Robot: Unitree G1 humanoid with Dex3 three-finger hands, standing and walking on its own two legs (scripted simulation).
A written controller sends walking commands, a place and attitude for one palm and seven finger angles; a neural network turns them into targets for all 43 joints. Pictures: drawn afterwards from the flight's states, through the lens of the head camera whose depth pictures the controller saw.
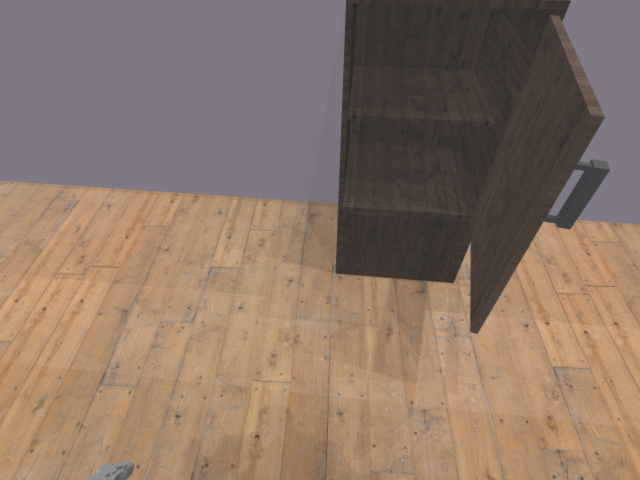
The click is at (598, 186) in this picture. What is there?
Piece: cupboard door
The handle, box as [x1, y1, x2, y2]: [544, 159, 609, 228]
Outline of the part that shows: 606,161 592,159 589,163 579,161 575,169 583,170 584,171 558,214 556,216 547,215 544,221 555,222 558,227 570,228 609,170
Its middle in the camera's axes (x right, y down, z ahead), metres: +0.43 -0.08 +0.67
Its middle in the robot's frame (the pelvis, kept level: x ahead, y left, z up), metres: +0.58 -0.40 +0.03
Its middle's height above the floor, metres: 0.80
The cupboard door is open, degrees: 81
